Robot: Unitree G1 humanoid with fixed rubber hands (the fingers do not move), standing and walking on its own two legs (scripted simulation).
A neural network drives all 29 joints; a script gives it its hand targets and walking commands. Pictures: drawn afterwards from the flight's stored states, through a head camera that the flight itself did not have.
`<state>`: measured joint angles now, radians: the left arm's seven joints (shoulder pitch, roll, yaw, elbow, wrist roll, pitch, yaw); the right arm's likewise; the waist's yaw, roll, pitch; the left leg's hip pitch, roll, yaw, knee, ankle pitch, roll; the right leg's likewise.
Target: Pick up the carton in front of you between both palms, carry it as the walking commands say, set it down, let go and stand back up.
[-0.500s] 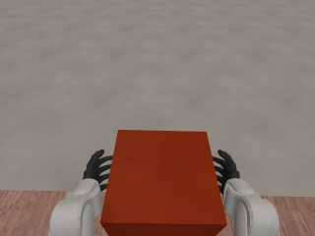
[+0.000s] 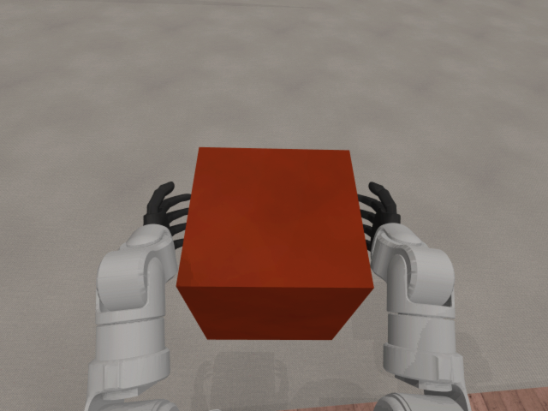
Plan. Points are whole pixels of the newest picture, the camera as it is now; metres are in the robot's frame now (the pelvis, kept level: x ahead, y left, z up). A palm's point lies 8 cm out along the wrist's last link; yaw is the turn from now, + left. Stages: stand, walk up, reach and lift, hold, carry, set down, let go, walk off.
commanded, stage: carry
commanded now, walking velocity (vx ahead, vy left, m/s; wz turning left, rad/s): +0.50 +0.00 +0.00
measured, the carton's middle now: (272, 253) +0.36 +0.00 +0.03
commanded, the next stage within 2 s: none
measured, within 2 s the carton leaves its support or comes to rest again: neither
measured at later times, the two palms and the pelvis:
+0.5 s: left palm (204, 115) +0.67 +0.12 +0.07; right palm (350, 117) +0.67 -0.18 +0.07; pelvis +0.35 -0.02 -0.06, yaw +2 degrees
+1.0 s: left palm (221, 104) +0.96 +0.12 -0.09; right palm (319, 104) +0.98 -0.18 -0.10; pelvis +0.66 -0.05 -0.13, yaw +2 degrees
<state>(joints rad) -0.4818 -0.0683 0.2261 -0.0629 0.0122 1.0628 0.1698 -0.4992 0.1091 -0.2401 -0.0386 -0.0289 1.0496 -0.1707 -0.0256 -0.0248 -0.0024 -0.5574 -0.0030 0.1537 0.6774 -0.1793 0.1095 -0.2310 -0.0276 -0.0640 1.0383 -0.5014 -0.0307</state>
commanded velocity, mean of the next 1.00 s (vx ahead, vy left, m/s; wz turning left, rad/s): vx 0.50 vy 0.00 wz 0.00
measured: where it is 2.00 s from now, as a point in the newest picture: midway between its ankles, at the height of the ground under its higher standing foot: (270, 219)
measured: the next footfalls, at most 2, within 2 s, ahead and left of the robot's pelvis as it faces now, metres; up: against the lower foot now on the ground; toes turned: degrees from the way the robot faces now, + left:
right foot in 0.54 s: +0.58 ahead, -0.09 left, -0.14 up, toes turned -4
left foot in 1.06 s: +0.88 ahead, +0.04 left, -0.14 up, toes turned +7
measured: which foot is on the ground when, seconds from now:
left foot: down 0.00-0.58, up 0.60-1.00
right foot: up 0.00-0.52, down 0.54-1.00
